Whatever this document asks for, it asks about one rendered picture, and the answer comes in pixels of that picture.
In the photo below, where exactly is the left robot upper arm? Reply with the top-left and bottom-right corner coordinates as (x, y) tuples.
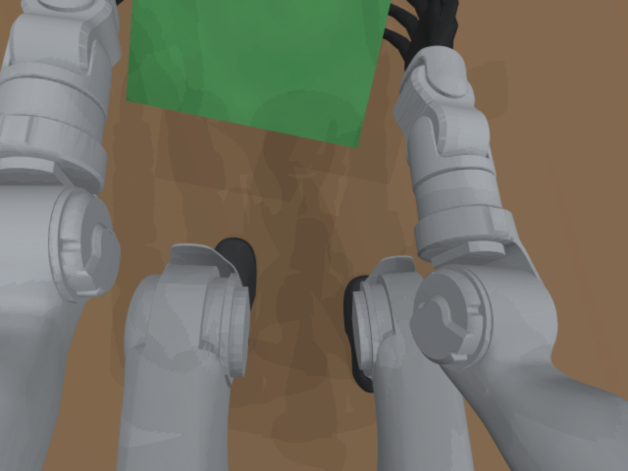
(0, 185), (121, 471)

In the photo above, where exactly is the right robot upper arm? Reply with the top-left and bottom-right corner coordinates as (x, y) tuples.
(409, 264), (628, 471)

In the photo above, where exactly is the carton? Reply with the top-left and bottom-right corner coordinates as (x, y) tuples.
(126, 0), (392, 148)

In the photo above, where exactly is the robot left foot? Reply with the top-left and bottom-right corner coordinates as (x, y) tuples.
(215, 237), (257, 344)

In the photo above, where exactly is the robot right forearm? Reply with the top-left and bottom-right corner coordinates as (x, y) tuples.
(393, 46), (544, 285)

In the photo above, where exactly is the robot left shin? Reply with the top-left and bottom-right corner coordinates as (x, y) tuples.
(124, 243), (242, 360)

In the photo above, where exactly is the robot right hand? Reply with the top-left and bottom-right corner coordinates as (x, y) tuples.
(383, 0), (458, 71)

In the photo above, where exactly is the robot left forearm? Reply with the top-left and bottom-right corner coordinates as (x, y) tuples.
(0, 0), (122, 195)

